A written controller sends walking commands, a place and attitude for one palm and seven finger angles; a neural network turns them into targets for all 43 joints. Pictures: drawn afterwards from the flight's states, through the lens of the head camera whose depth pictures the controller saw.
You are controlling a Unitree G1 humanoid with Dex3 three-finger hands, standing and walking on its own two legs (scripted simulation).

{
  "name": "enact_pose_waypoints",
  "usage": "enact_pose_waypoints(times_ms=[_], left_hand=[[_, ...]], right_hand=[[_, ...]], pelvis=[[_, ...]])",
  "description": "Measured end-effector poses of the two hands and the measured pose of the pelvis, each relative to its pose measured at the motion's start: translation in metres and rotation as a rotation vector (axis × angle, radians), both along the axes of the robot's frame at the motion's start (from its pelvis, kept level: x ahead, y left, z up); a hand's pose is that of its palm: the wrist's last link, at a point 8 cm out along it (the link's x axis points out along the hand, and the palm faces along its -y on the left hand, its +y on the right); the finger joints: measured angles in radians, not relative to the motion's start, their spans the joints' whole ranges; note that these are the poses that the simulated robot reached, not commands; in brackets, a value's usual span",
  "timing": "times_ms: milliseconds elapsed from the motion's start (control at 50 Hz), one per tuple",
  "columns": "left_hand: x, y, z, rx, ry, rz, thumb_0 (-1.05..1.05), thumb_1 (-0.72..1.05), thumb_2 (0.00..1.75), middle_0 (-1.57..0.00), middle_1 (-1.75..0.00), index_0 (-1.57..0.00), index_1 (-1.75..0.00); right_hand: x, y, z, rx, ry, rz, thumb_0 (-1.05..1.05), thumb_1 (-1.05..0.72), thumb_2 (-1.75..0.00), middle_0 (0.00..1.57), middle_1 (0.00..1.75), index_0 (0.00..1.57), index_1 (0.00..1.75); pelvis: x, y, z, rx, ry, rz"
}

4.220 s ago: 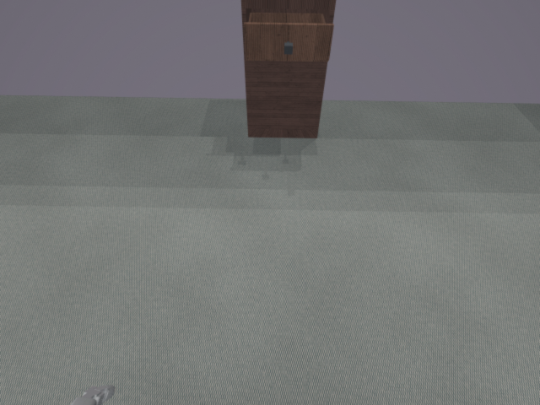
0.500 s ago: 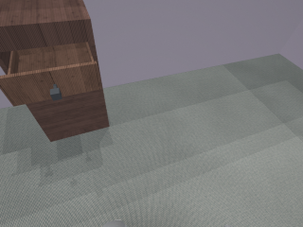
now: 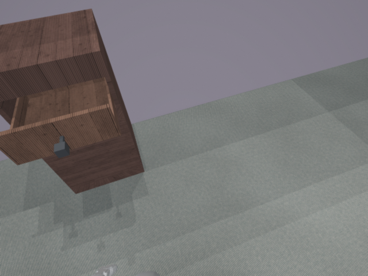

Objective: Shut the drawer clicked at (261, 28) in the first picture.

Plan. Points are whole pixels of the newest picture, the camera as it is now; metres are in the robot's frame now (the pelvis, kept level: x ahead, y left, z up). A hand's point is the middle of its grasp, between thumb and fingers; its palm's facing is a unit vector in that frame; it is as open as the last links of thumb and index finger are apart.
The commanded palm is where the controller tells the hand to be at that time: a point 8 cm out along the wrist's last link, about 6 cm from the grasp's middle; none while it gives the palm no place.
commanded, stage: turn to face it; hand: left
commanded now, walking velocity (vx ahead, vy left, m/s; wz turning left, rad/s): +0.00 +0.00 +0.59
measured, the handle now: (61, 145) +0.54 +0.45 -0.11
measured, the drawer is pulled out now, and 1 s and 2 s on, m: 0.19 0.19 0.19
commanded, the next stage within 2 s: take the last steps up to it in 0.60 s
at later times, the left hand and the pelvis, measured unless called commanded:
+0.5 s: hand out of the picture +0.01 +0.25 -0.16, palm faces +0.28 -0.92 -0.28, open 7.4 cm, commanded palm none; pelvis +0.01 +0.02 +0.00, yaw +13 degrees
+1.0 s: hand out of the picture -0.06 +0.12 -0.15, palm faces +0.44 -0.87 -0.23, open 7.3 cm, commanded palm none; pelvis +0.02 -0.03 +0.01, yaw +22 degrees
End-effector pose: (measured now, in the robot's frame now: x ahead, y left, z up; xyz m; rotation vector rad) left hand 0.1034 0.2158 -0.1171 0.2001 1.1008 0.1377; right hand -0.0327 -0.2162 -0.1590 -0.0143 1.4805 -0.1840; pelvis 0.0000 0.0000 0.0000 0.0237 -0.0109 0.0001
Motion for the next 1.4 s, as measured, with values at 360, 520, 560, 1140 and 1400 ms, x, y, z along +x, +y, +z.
enact_pose_waypoints(times_ms=[360, 520, 560, 1140, 1400], left_hand=[[-0.096, 0.08, -0.034, -0.004, 0.186, 0.283, 0.01, 0.91, 0.9, -0.2, -0.3, -0.2, -0.3], [-0.111, 0.071, -0.011, 0.03, 0.179, 0.334, 0.01, 0.91, 0.9, -0.19, -0.3, -0.2, -0.3], [-0.11, 0.063, -0.008, 0.042, 0.172, 0.339, 0.01, 0.91, 0.9, -0.19, -0.3, -0.2, -0.3], [-0.235, -0.063, -0.004, -0.146, 0.395, 0.591, 0.01, 0.91, 0.9, -0.2, -0.3, -0.2, -0.3], [-0.171, 0.036, -0.029, -0.172, 0.387, 0.512, 0.01, 0.91, 0.9, -0.2, -0.3, -0.2, -0.3]], right_hand=[[0.184, 0.008, 0.039, -0.17, -0.334, 0.351, 0.0, -0.91, -0.9, 0.2, 0.3, 0.2, 0.3], [0.186, 0.016, 0.031, -0.095, -0.304, 0.393, 0.01, -0.9, -0.9, 0.2, 0.3, 0.2, 0.3], [0.185, 0.014, 0.024, -0.068, -0.296, 0.395, 0.01, -0.9, -0.9, 0.2, 0.3, 0.2, 0.3], [0.215, 0.015, 0.029, -0.031, -0.191, 0.563, 0.01, -0.91, -0.9, 0.2, 0.3, 0.19, 0.3], [0.245, 0.092, 0.038, -0.081, -0.321, 0.488, -0.02, -0.95, -0.89, 0.2, 0.3, 0.2, 0.3]], pelvis=[[0.011, 0.029, -0.009, -0.038, 0.003, 0.185], [0.012, 0.018, 0.0, -0.024, 0.003, 0.235], [0.012, 0.011, -0.001, -0.015, 0.001, 0.245], [0.034, -0.004, 0.013, -0.013, 0.016, 0.388], [0.073, 0.071, 0.005, -0.027, -0.011, 0.364]])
